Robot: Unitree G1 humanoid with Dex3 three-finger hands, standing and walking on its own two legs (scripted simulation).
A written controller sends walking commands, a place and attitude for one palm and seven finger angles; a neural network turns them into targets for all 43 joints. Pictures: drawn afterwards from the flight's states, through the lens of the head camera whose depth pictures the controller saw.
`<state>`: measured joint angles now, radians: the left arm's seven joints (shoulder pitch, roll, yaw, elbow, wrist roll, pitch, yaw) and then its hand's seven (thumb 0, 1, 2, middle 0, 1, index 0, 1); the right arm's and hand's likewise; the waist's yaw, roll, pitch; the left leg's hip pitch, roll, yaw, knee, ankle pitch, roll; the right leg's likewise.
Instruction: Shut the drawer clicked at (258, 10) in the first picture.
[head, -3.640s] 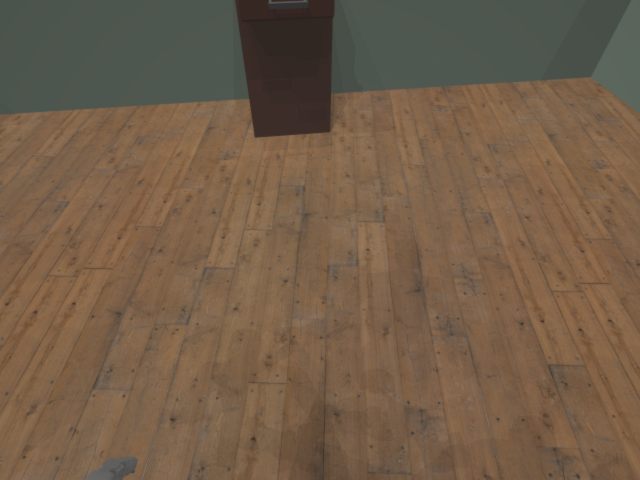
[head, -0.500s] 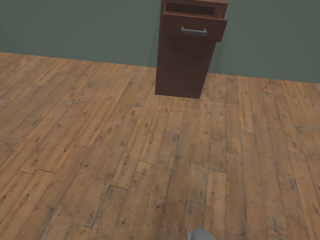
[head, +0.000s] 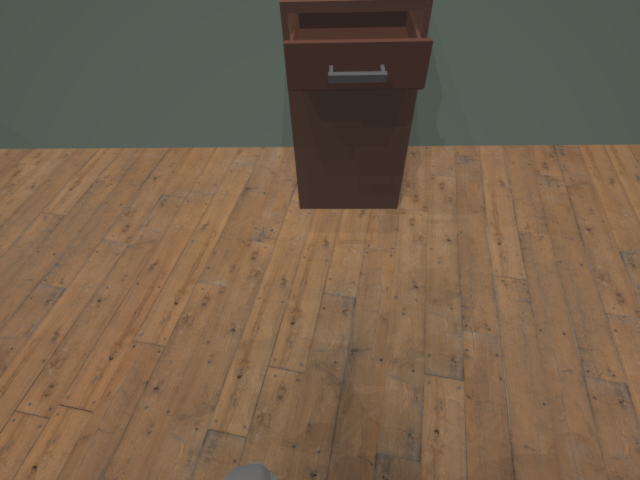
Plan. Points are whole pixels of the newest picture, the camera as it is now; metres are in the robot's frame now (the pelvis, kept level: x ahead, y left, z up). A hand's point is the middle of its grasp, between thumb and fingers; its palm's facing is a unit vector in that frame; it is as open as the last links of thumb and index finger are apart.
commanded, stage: stand and wait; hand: left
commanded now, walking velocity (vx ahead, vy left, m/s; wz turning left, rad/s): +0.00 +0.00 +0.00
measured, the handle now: (357, 72) +1.07 -0.06 -0.03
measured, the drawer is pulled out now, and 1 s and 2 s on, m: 0.19 0.19 0.19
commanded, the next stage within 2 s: look at it before walking up in 0.78 s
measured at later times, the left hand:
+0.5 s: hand out of the picture +0.04 +0.19 -0.18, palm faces +0.02 -0.99 -0.13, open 7.4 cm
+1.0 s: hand out of the picture +0.07 +0.21 -0.17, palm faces -0.01 -0.99 -0.17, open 7.3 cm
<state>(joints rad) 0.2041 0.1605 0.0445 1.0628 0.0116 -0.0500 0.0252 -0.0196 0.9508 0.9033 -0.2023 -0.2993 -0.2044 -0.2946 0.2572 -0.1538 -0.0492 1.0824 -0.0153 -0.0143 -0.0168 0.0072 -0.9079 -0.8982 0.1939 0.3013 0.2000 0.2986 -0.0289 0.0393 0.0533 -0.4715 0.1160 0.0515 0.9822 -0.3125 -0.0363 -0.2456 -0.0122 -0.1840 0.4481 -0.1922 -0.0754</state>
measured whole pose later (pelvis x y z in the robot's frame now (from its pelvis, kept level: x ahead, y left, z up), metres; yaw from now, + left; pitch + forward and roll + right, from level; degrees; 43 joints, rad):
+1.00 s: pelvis +0.08 +0.05 +0.01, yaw -3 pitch -1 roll +0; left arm 0.29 0.12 0.00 1.15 0.00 0.00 0.05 0.00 0.92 0.90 -0.20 -0.30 -0.20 -0.29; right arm 0.32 -0.10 0.00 1.18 0.00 -0.02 -0.03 0.01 -0.90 -0.90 0.20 0.30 0.20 0.30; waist -0.01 -0.01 0.03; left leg -0.13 0.01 0.16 0.37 -0.22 0.03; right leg -0.10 -0.06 -0.11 0.39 -0.26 0.02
